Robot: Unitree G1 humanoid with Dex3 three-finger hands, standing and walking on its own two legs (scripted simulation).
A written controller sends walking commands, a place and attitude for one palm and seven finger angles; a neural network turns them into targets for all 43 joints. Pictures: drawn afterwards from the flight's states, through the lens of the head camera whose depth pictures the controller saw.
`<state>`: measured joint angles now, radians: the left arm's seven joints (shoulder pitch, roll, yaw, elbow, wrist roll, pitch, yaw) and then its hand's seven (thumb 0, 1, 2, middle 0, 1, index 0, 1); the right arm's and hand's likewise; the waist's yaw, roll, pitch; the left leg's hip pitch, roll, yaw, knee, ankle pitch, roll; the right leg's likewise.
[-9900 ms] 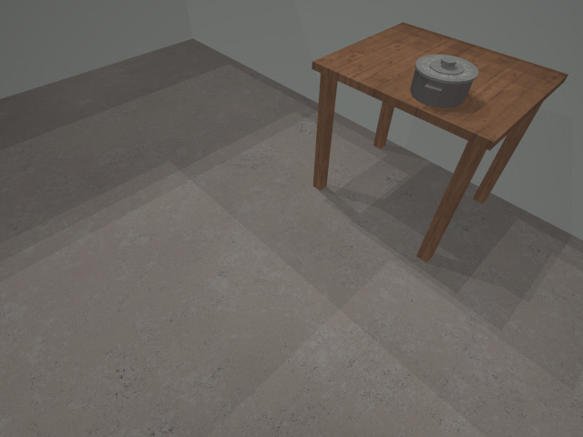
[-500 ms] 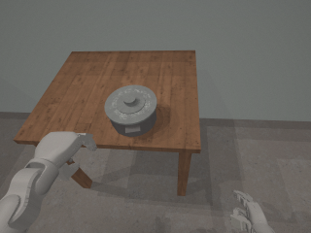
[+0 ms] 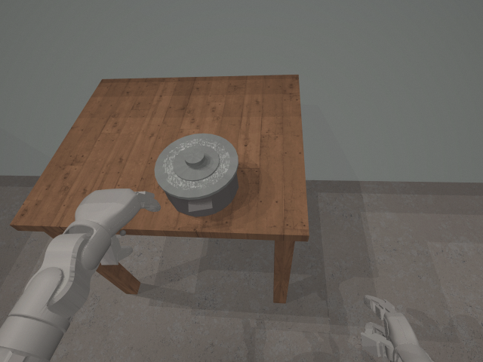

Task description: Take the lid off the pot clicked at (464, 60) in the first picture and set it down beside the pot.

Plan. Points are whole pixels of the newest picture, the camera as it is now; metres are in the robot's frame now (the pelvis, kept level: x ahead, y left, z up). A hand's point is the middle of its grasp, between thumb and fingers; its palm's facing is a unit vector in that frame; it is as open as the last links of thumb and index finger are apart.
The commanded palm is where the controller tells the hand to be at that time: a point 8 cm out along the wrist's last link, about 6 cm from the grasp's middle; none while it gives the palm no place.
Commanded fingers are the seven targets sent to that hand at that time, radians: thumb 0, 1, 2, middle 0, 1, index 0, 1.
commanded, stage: move the open hand above the knob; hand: left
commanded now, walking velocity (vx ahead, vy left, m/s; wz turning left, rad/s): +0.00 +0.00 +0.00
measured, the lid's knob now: (194, 157) +0.52 +0.17 -0.01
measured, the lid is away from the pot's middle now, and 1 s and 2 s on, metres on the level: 0.00 0.00 0.00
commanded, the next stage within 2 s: none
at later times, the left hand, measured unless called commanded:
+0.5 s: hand (147, 207) +0.35 +0.21 +0.04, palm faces -0.36 -0.08 -0.93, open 10.0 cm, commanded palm +0.35 +0.21 +0.12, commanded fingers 0.00 -0.19 1.22 -0.74 -0.26 -0.74 -0.26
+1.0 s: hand (166, 174) +0.42 +0.19 +0.05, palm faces -0.36 -0.05 -0.93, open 10.0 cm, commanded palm +0.42 +0.18 +0.12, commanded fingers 0.00 -0.19 1.22 -0.74 -0.26 -0.74 -0.26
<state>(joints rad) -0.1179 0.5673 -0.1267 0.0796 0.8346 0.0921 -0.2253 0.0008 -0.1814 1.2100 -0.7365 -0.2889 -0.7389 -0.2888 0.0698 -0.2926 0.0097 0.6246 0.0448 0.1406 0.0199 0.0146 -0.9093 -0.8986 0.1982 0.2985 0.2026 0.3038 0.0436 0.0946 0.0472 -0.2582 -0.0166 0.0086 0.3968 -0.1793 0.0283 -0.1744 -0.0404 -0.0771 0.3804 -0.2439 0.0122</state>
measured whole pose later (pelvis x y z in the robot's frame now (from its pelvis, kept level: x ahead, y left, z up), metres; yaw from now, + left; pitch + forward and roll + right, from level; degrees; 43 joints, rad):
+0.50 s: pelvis +0.01 -0.01 +0.00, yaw +0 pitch +4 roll +0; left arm -0.29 0.53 -0.17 0.22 0.84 0.14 -0.25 0.00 -0.18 1.22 -0.75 -0.26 -0.75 -0.26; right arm 0.13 -0.30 -0.01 0.62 0.06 0.15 0.05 0.01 -0.91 -0.90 0.20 0.30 0.20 0.30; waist 0.01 0.10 0.02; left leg -0.29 -0.01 0.01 0.42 -0.20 0.02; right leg -0.21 -0.03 -0.07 0.41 -0.27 0.01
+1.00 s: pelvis +0.01 +0.00 +0.00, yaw -1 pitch +6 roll +0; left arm -0.60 0.49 -0.22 0.55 0.86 0.14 -0.24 0.00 -0.18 1.22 -0.75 -0.26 -0.75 -0.26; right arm 0.18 -0.31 -0.01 0.66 0.08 0.18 0.03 0.01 -0.91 -0.90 0.20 0.30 0.20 0.30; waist -0.03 0.08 0.00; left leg -0.34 -0.01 0.02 0.45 -0.21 0.02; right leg -0.26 -0.04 -0.06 0.44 -0.28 0.01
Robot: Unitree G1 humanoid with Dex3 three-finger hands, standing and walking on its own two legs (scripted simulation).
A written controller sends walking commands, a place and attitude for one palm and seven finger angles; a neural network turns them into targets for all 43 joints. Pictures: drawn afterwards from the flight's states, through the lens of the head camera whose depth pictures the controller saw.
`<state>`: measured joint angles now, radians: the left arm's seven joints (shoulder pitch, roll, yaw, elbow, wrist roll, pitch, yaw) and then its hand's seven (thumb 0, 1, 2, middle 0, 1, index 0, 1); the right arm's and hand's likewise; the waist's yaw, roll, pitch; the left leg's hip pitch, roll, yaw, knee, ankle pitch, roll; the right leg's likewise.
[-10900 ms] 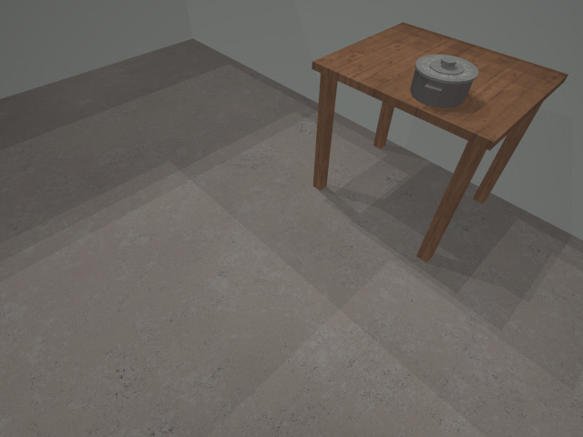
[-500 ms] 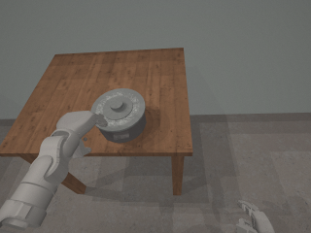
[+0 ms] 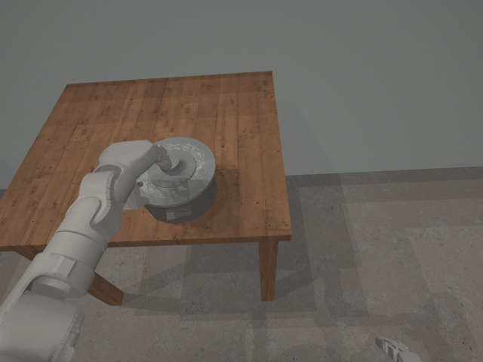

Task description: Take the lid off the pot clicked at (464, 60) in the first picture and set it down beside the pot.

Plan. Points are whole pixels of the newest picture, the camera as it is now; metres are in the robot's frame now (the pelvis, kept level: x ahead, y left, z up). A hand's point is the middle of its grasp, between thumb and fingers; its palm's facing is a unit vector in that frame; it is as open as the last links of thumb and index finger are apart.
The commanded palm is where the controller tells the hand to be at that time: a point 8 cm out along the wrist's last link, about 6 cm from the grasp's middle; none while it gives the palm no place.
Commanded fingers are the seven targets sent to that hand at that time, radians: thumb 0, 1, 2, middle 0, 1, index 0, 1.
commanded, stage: move the open hand above the knob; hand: left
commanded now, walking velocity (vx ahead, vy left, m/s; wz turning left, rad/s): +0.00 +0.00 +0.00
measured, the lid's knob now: (169, 163) +0.50 +0.18 -0.01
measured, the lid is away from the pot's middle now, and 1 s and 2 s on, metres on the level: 0.00 0.00 0.00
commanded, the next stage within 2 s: lower the open fingers around the knob in 1.24 s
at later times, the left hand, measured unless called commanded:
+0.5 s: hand (157, 156) +0.46 +0.18 +0.06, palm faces -0.39 -0.06 -0.92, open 10.0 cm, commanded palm +0.47 +0.17 +0.13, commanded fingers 0.00 -0.19 1.22 -0.74 -0.26 -0.74 -0.26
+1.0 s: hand (158, 155) +0.47 +0.18 +0.06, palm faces -0.40 -0.06 -0.91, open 10.0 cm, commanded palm +0.48 +0.17 +0.13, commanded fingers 0.00 -0.19 1.22 -0.74 -0.26 -0.74 -0.26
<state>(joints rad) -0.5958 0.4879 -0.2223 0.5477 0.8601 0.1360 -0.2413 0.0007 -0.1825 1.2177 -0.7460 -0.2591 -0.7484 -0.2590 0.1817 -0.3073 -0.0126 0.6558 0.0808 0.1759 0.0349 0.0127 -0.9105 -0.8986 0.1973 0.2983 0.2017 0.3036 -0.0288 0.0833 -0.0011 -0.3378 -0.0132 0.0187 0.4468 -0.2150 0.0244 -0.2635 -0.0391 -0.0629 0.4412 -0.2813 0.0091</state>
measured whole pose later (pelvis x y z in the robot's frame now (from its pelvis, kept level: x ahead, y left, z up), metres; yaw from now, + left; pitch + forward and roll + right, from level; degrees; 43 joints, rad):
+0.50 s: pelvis +0.01 +0.00 +0.00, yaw -1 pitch +9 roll +0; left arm -0.88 0.45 -0.23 0.91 0.90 0.16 -0.22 0.00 -0.18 1.22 -0.75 -0.26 -0.75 -0.26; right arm 0.22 -0.29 -0.01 0.70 0.08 0.17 0.02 0.01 -0.91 -0.90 0.20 0.30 0.20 0.30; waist -0.07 0.06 -0.04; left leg -0.40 -0.01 0.03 0.48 -0.24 0.02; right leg -0.34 -0.03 -0.05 0.47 -0.30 0.01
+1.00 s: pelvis +0.01 +0.00 +0.00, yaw -2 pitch +10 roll +0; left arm -0.90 0.45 -0.21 0.95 0.91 0.16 -0.22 0.00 -0.18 1.22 -0.75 -0.26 -0.75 -0.26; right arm 0.24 -0.29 -0.02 0.71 0.07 0.17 0.01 0.01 -0.91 -0.90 0.20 0.30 0.20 0.30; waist -0.08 0.06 -0.05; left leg -0.42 0.00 0.04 0.48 -0.24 0.03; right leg -0.35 -0.03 -0.04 0.47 -0.29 0.01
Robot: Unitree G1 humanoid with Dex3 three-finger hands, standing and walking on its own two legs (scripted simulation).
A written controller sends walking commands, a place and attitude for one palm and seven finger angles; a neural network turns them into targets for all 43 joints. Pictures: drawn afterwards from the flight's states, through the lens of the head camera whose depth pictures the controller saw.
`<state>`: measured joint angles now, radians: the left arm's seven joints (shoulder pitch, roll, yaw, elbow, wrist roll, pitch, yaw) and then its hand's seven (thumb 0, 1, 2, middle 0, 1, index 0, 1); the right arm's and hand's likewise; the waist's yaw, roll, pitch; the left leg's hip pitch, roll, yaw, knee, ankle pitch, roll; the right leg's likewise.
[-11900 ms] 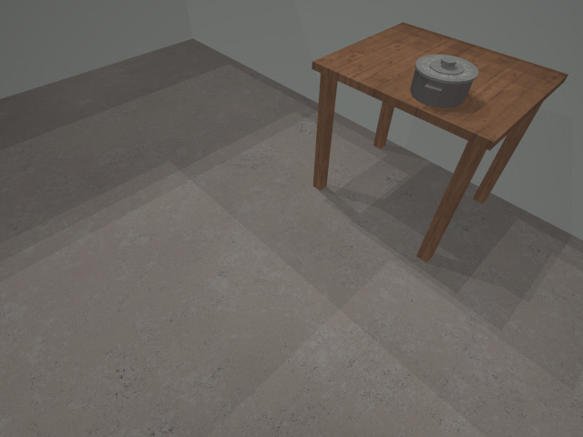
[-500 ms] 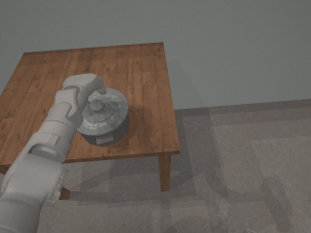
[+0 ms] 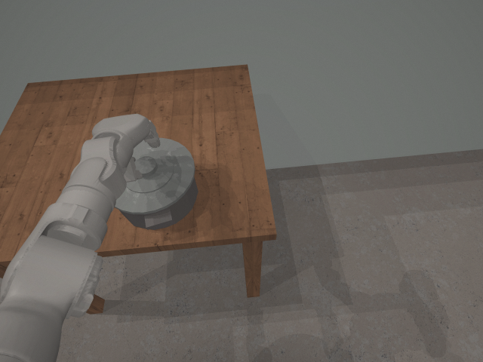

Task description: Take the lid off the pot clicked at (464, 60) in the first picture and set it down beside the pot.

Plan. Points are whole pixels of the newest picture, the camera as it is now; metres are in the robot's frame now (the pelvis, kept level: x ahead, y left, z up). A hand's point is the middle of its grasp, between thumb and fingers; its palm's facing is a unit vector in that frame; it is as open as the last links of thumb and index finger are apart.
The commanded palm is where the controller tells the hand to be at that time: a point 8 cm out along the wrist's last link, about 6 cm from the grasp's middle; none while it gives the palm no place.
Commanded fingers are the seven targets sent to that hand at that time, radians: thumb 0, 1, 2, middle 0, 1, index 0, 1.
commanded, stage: move the open hand above the knob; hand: left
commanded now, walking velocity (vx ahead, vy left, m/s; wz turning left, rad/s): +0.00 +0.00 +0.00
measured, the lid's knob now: (145, 166) +0.49 +0.19 -0.01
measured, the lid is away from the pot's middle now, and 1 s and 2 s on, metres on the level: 0.00 0.00 0.00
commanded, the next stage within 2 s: lower the open fingers around the knob in 0.24 s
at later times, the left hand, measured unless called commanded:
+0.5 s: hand (130, 157) +0.47 +0.20 +0.05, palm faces -0.43 -0.09 -0.90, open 10.0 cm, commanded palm +0.47 +0.19 +0.12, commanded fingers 0.00 -0.19 1.22 -0.74 -0.26 -0.74 -0.26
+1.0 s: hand (131, 169) +0.46 +0.20 +0.03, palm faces -0.44 -0.07 -0.90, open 10.0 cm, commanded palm +0.47 +0.19 +0.08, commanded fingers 0.00 -0.19 1.22 -0.74 -0.26 -0.74 -0.26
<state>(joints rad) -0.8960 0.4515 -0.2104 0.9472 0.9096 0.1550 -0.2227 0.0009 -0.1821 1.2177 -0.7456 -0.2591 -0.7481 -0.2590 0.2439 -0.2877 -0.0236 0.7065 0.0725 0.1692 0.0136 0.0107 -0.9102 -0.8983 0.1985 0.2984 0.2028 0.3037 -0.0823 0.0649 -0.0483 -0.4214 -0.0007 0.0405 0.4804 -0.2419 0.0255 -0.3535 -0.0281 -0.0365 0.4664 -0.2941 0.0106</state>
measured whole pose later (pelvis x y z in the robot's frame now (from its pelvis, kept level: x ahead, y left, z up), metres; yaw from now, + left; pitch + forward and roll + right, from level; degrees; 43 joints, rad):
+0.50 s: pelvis +0.00 +0.01 +0.00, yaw +0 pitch +12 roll +0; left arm -0.94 0.48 -0.19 1.00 0.91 0.11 -0.24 0.00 -0.18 1.22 -0.74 -0.26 -0.75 -0.26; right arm 0.27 -0.29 -0.03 0.72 0.07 0.17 0.00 0.01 -0.91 -0.90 0.20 0.30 0.20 0.30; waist -0.10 0.05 -0.05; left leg -0.45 0.00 0.04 0.49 -0.25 0.03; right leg -0.37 -0.03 -0.03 0.46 -0.29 0.02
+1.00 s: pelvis +0.00 +0.01 +0.00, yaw +0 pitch +13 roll -1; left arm -0.92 0.47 -0.21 1.05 0.93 0.09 -0.18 0.00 -0.18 1.22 -0.74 -0.26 -0.75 -0.26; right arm 0.26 -0.28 -0.03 0.73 0.06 0.17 0.00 0.01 -0.91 -0.90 0.20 0.30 0.20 0.30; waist -0.10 0.05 -0.06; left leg -0.51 0.00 0.04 0.54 -0.26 0.03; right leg -0.43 -0.03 -0.04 0.50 -0.30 0.02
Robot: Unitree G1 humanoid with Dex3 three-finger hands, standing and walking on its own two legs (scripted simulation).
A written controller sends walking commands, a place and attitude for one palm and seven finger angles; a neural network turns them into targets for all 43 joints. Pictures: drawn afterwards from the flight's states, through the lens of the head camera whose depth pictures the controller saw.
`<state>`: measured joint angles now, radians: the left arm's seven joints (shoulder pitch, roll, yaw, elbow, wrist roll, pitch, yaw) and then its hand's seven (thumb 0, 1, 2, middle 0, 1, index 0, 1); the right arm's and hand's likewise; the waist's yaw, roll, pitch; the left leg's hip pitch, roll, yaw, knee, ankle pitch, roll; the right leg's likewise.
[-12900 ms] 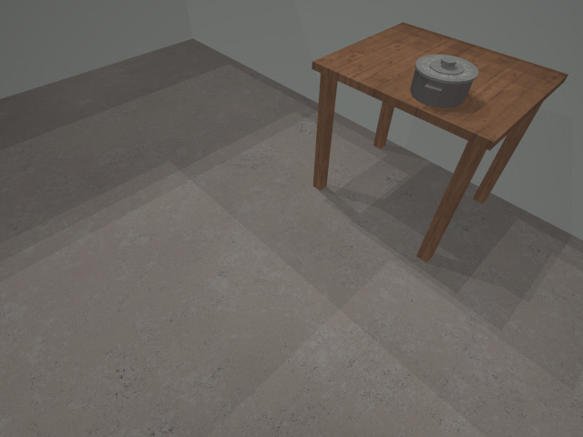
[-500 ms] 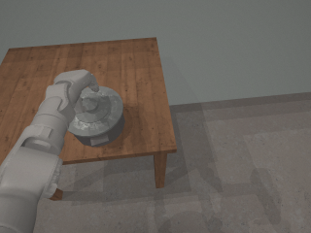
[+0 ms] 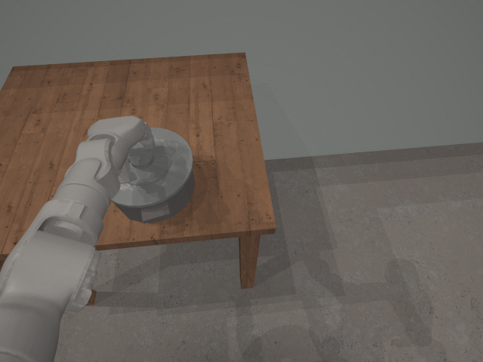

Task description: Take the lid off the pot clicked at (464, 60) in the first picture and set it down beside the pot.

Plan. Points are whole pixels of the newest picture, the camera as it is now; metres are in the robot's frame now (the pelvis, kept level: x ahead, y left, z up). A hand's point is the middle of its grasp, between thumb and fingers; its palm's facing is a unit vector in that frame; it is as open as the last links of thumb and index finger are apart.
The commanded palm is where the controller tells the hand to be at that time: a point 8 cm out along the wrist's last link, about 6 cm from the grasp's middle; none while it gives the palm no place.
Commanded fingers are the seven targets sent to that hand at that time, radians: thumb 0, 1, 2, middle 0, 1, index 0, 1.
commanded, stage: lower the open fingers around the knob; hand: left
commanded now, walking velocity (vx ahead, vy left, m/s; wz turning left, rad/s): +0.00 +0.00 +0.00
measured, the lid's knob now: (141, 157) +0.49 +0.18 +0.00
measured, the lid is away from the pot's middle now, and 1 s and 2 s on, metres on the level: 0.00 0.00 0.00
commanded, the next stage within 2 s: close the fingers and squeeze the knob in 0.82 s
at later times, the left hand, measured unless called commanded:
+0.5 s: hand (139, 157) +0.47 +0.17 +0.03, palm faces -0.45 -0.06 -0.89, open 10.0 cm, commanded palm +0.48 +0.17 +0.09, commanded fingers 0.00 -0.19 1.22 -0.74 -0.26 -0.74 -0.26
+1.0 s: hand (137, 163) +0.46 +0.18 +0.03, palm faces -0.41 -0.07 -0.91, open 10.1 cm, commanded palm +0.47 +0.17 +0.08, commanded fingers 0.00 0.02 0.84 -0.43 -0.96 -0.43 -0.96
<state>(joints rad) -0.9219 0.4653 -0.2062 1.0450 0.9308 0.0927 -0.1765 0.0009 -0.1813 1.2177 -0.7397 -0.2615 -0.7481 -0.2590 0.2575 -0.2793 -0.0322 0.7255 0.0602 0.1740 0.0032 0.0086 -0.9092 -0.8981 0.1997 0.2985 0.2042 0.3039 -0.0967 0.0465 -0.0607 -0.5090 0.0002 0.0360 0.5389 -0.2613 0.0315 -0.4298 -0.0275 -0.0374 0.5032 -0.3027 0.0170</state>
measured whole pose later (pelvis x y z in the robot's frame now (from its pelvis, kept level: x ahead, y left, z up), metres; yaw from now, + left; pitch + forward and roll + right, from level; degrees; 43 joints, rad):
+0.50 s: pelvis -0.01 -0.01 +0.00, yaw +0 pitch +14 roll -1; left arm -0.98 0.46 -0.20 1.12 0.93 0.12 -0.17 0.00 -0.18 1.22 -0.75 -0.27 -0.75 -0.26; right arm 0.29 -0.29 -0.03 0.74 0.06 0.18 -0.01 0.01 -0.91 -0.90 0.20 0.30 0.20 0.30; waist -0.13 0.06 -0.06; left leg -0.55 0.02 0.03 0.57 -0.26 0.02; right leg -0.47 -0.01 -0.04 0.54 -0.31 0.00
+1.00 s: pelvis -0.01 +0.00 +0.00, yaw -1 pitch +13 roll -1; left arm -0.91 0.44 -0.20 1.06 0.94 0.12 -0.13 0.00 -0.15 1.15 -0.65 -0.36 -0.69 -0.37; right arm 0.26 -0.28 -0.03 0.71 0.07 0.18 0.00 0.01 -0.91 -0.90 0.20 0.30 0.20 0.30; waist -0.11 0.05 -0.07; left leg -0.53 0.01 0.04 0.57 -0.27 0.03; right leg -0.45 -0.02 -0.03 0.53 -0.31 0.01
